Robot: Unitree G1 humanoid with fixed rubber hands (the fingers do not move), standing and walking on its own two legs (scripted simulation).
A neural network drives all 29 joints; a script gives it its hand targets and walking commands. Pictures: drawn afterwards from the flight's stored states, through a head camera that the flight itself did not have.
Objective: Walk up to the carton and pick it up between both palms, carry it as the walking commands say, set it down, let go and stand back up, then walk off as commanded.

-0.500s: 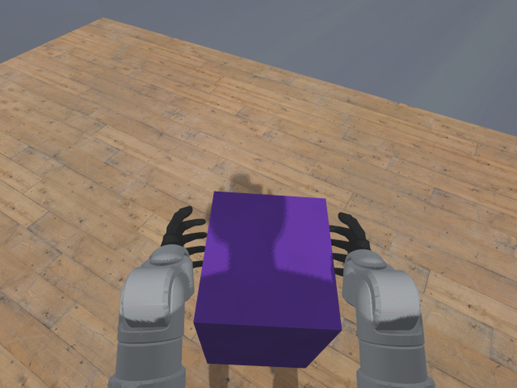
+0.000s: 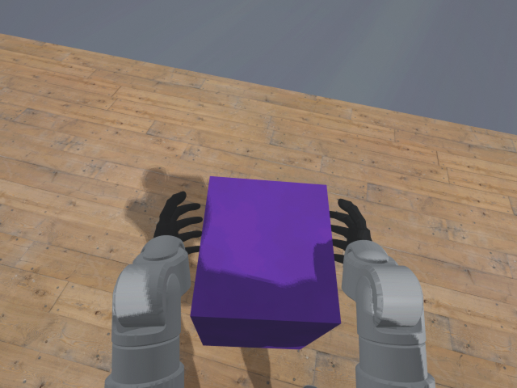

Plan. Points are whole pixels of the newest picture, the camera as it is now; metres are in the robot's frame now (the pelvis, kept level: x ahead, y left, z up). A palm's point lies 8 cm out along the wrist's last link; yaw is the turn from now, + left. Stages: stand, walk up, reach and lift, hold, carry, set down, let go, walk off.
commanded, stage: carry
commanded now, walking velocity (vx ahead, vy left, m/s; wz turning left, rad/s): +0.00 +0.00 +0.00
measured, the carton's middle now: (259, 271) +0.31 +0.01 +0.00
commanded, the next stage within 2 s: hold in 1.94 s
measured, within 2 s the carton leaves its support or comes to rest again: neither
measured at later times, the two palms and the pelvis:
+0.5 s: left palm (198, 191) +0.39 +0.10 +0.09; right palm (365, 210) +0.37 -0.15 +0.08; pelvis +0.09 -0.01 -0.01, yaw -2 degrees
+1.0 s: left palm (183, 192) +0.39 +0.13 +0.09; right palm (348, 211) +0.37 -0.12 +0.08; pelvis +0.09 +0.01 -0.01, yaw -2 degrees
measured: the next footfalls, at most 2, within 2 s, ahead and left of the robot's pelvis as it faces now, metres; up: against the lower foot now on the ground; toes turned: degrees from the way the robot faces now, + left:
right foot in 0.12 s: +0.14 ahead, -0.13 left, +0.00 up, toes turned +15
left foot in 0.38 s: +0.11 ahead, +0.11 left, +0.00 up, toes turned -1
